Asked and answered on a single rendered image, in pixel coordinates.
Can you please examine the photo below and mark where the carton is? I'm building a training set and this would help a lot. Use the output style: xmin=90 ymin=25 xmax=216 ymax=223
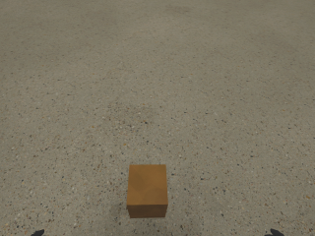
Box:
xmin=126 ymin=164 xmax=168 ymax=218

